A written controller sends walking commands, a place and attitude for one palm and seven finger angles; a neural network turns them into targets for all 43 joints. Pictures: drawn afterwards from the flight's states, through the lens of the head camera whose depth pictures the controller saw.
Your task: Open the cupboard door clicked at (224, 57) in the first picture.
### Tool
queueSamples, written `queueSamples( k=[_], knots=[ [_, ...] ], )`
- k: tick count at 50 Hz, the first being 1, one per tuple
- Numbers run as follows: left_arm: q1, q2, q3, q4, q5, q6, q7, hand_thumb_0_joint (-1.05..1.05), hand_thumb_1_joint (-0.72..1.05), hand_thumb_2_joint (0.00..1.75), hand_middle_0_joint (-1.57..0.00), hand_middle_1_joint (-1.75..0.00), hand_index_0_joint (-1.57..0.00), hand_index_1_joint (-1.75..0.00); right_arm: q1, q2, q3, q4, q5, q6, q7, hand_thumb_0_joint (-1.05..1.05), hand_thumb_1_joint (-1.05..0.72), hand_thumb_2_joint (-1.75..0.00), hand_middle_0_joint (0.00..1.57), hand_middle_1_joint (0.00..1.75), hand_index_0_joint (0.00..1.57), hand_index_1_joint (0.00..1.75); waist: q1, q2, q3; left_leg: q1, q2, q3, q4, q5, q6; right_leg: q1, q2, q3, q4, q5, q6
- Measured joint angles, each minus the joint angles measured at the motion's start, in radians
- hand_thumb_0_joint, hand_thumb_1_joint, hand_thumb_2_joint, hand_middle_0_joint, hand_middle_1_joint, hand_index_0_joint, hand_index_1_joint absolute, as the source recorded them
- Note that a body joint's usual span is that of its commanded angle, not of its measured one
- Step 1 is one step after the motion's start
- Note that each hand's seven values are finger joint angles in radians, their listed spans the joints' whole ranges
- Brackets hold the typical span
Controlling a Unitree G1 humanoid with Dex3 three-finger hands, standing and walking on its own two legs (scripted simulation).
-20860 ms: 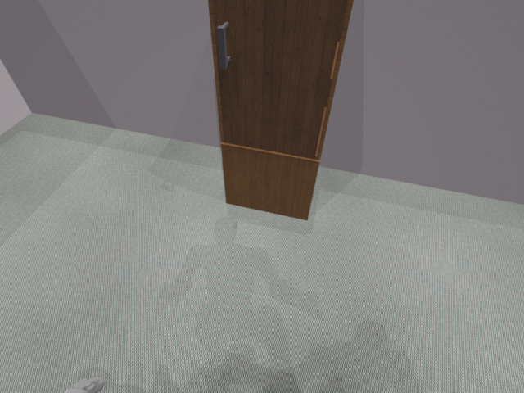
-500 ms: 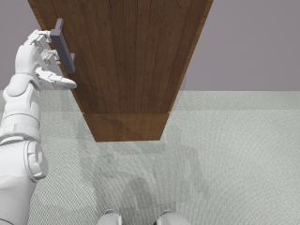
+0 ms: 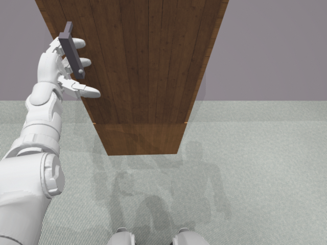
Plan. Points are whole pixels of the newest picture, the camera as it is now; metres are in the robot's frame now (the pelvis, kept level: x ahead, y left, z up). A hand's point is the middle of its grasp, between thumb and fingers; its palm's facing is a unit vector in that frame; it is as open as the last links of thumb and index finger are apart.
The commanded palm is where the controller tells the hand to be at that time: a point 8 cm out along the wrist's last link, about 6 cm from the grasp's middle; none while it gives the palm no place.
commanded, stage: slide the fingers in behind the handle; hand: left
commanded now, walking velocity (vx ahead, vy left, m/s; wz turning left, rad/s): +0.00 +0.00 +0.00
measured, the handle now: (74, 51) +0.57 +0.18 +0.11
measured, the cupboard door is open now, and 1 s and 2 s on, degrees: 0 1 30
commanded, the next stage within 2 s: close the thumb around the handle in 0.28 s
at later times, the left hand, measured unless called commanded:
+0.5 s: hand (78, 67) +0.51 +0.17 +0.11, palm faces -0.02 -1.00 +0.00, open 13.7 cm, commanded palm +0.49 +0.21 +0.11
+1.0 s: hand (77, 71) +0.50 +0.17 +0.11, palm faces -0.02 -1.00 +0.00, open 6.2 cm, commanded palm +0.48 +0.21 +0.11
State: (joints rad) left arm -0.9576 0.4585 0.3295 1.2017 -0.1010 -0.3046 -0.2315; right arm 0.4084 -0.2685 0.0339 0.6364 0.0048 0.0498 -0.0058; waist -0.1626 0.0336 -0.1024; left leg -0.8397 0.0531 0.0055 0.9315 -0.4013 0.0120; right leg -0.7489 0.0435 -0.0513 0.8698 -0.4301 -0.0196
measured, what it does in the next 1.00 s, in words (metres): stands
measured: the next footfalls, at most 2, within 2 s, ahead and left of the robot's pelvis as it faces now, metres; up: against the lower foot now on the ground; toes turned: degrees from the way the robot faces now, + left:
none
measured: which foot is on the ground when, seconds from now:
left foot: down 0.00-1.00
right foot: down 0.00-1.00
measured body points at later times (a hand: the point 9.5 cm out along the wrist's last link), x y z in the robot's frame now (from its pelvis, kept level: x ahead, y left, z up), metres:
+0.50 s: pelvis +0.00 -0.01 +0.00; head +0.10 +0.01 +0.44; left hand +0.51 +0.22 +0.11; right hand -0.01 -0.27 -0.11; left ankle +0.02 +0.11 -0.69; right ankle -0.01 -0.11 -0.69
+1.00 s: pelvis +0.01 +0.00 +0.00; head +0.10 +0.01 +0.44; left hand +0.50 +0.22 +0.11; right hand +0.02 -0.26 -0.11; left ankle +0.02 +0.11 -0.69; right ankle -0.01 -0.11 -0.69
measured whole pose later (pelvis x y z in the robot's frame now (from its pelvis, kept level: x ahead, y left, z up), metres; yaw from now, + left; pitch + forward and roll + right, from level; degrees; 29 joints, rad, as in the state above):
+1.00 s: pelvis +0.01 +0.00 +0.00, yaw +0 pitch +17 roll -3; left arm -0.89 0.43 0.32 1.14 -0.12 -0.32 -0.22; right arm 0.40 -0.26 0.03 0.63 0.01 0.05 0.00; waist -0.15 0.04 -0.12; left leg -0.80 0.05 0.01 0.91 -0.41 0.01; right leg -0.71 0.04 -0.04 0.85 -0.43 -0.02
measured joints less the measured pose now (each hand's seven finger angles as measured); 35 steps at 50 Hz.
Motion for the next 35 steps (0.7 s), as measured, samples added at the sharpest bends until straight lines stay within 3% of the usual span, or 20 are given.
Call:
queueSamples(
  k=[7,18,23,29,35],
  knots=[
    [-0.038,0.040,0.019,0.031,0.023,-0.005,0.024,-0.01,-0.50,0.30,-0.30,-1.21,-0.30,-1.20,0.010,-0.005,0.002,0.000,-0.002,-0.013,-0.006,0.01,-0.91,-0.90,0.20,0.30,0.20,0.30,-0.021,-0.001,0.008,-0.020,0.005,-0.001,0.004,0.007,-0.004,-0.024,0.005,0.000,0.009,0.006,-0.005],
    [-0.018,0.043,0.039,0.028,0.011,0.009,-0.006,-0.01,-0.50,0.30,-0.30,-1.21,-0.30,-1.20,0.036,-0.005,0.004,0.002,0.000,-0.006,-0.008,0.01,-0.91,-0.90,0.20,0.30,0.20,0.30,-0.021,0.003,0.003,-0.008,0.010,0.004,-0.012,0.009,-0.007,-0.014,0.010,0.005,-0.007,0.010,-0.008],
    [0.008,0.042,0.050,-0.010,0.009,-0.016,-0.001,-0.01,-0.48,0.31,-0.31,-1.21,-0.31,-1.20,0.035,-0.001,-0.001,-0.003,-0.002,-0.008,-0.005,0.01,-0.91,-0.90,0.20,0.30,0.20,0.30,-0.016,0.000,-0.003,0.000,0.013,0.007,-0.017,0.007,-0.009,-0.008,0.013,0.009,-0.013,0.009,-0.009],
    [0.022,0.042,0.026,-0.001,0.002,0.008,-0.020,-0.01,-0.33,0.37,-0.31,-1.22,-0.32,-1.22,0.023,-0.003,-0.002,-0.008,0.003,-0.001,-0.005,0.01,-0.91,-0.90,0.20,0.30,0.20,0.30,-0.006,0.001,-0.005,0.011,0.009,0.003,-0.021,0.003,-0.007,0.007,0.010,0.005,-0.020,0.006,-0.007],
    [0.038,0.018,0.026,-0.031,-0.014,-0.012,-0.022,-0.01,-0.06,0.49,-0.33,-1.25,-0.34,-1.25,0.005,-0.002,-0.005,-0.005,0.002,-0.005,-0.004,0.01,-0.91,-0.90,0.20,0.30,0.20,0.30,0.004,-0.004,-0.010,0.018,0.006,0.003,-0.022,-0.001,-0.005,0.016,0.007,0.005,-0.024,0.003,-0.004]
  ],
)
